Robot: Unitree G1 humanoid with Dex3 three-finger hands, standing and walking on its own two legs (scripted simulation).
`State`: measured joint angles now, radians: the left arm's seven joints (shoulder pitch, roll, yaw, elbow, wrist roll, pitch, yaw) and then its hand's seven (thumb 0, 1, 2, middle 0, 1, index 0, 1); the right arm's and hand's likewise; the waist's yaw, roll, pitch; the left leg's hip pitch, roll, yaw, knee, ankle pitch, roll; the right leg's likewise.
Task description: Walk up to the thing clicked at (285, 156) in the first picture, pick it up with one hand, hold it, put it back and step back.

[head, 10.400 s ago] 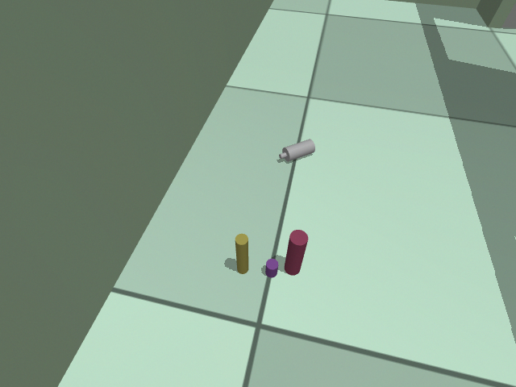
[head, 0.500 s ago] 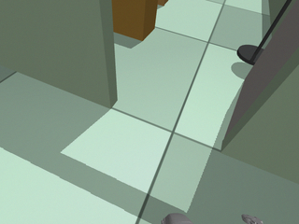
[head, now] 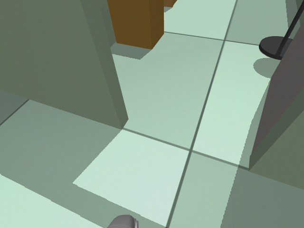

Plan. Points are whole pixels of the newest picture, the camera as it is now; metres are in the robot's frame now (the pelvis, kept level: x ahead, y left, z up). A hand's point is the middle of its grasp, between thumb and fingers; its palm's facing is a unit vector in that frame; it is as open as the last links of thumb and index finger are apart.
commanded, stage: walk up
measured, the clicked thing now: out of the picture -0.41 +1.31 -0.73
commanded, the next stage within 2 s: none
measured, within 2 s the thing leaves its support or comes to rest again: neither
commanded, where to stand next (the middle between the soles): +0.28 +0.03 m, yaw +1 degrees
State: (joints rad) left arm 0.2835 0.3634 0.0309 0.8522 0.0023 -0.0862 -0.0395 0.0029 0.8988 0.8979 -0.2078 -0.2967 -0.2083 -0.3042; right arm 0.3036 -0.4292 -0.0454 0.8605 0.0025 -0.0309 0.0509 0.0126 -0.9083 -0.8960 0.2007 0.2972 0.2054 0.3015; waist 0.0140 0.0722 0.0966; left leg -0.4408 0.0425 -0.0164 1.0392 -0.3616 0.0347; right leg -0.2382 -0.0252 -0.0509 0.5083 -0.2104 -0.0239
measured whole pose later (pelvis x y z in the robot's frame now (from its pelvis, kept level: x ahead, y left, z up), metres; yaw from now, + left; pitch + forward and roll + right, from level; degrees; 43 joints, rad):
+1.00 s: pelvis +0.17 +0.03 -0.01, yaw +0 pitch -3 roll +1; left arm 0.09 0.33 0.01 0.97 0.01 0.02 -0.02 0.00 0.90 0.90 -0.21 -0.30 -0.21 -0.30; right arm 0.22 -0.37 -0.01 1.02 -0.01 -0.02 0.00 0.01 -0.91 -0.90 0.20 0.30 0.21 0.30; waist 0.00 -0.01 0.07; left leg -0.22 0.00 0.02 0.58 -0.30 -0.01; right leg -0.36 -0.04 -0.02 0.59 -0.20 -0.01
